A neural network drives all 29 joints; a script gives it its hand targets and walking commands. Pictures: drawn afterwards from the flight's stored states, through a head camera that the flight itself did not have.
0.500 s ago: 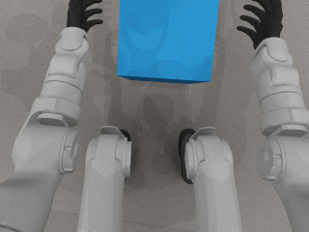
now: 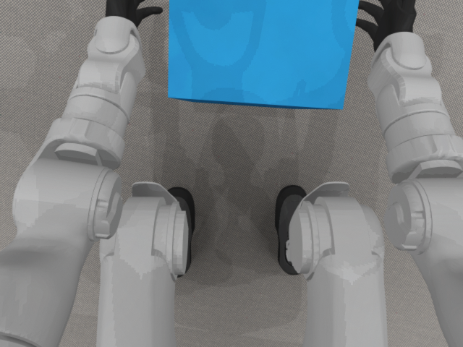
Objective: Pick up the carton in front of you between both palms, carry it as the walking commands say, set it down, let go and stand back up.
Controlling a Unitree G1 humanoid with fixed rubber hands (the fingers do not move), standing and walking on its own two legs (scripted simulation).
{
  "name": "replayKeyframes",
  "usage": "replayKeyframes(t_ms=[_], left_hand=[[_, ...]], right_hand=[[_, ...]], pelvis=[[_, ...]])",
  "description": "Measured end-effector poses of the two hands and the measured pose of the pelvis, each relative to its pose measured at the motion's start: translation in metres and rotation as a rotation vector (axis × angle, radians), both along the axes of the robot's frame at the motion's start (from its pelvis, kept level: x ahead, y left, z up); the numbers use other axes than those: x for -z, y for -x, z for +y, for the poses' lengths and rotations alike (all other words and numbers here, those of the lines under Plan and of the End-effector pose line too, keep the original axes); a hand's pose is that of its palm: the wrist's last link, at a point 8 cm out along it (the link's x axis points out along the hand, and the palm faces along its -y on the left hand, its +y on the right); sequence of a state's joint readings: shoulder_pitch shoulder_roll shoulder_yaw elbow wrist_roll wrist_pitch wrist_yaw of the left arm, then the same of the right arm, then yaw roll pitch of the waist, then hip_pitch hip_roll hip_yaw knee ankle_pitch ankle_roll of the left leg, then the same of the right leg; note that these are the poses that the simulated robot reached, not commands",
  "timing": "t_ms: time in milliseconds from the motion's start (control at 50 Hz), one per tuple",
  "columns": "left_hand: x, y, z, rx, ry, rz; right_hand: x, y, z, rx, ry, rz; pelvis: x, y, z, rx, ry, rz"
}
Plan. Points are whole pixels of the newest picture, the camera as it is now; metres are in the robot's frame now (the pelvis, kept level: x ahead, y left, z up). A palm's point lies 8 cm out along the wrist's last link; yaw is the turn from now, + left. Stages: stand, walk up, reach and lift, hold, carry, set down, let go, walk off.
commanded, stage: reach and lift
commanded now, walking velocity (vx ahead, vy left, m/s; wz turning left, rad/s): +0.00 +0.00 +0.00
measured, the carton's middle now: (253, 38) +0.52 -0.02 -0.24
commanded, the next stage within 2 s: none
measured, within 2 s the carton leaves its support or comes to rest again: leaves its support in 0.58 s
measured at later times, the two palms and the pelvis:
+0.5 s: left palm (142, 17) +0.53 +0.13 -0.17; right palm (376, 23) +0.53 -0.17 -0.16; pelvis -0.01 +0.00 +0.00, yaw +0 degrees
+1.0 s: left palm (60, 13) +0.48 +0.13 +0.01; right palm out of the picture +0.49 -0.17 +0.04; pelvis -0.01 -0.01 +0.09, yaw +0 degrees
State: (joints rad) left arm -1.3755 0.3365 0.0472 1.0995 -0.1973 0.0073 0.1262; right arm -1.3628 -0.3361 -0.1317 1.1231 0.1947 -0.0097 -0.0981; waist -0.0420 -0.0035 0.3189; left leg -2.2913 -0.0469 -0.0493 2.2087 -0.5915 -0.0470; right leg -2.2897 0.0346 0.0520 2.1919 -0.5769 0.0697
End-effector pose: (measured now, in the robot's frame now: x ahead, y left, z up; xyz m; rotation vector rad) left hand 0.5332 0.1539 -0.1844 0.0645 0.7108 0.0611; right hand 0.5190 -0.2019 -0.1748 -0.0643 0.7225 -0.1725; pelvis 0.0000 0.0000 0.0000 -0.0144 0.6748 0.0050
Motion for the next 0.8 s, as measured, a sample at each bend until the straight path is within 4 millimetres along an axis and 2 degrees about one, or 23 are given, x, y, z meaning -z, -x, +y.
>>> replayKeyframes(t_ms=[60,120,260,460,600,700,800], left_hand=[[-0.011,-0.003,0.001,-0.008,0.005,-0.035],[-0.016,0.002,-0.003,0.0,0.008,-0.017],[-0.009,0.01,-0.025,0.009,0.04,0.029],[-0.011,0.003,-0.028,0.005,0.011,0.056],[-0.014,0.009,-0.021,-0.021,0.022,0.072],[-0.043,0.011,-0.024,-0.03,0.034,0.032],[-0.102,0.02,-0.03,-0.057,0.078,-0.029]], right_hand=[[-0.003,0.005,-0.001,0.002,-0.003,-0.008],[-0.005,0.007,0.004,-0.007,-0.019,-0.005],[-0.007,0.003,0.024,-0.055,-0.039,-0.003],[-0.01,-0.004,0.027,-0.023,-0.023,0.036],[-0.019,-0.006,0.032,-0.024,-0.058,0.016],[-0.049,-0.002,0.033,0.03,-0.056,-0.032],[-0.109,0.009,0.026,0.052,-0.076,-0.097]], pelvis=[[0.0,0.002,0.0,0.0,-0.003,-0.001],[0.0,0.005,-0.001,0.0,-0.003,-0.011],[-0.004,0.013,-0.004,-0.004,-0.007,-0.018],[-0.002,0.012,-0.005,0.003,-0.009,-0.036],[0.002,0.005,-0.005,0.004,-0.014,-0.014],[-0.003,0.003,-0.005,-0.01,-0.015,0.014],[-0.02,0.003,-0.007,-0.007,-0.021,0.027]])
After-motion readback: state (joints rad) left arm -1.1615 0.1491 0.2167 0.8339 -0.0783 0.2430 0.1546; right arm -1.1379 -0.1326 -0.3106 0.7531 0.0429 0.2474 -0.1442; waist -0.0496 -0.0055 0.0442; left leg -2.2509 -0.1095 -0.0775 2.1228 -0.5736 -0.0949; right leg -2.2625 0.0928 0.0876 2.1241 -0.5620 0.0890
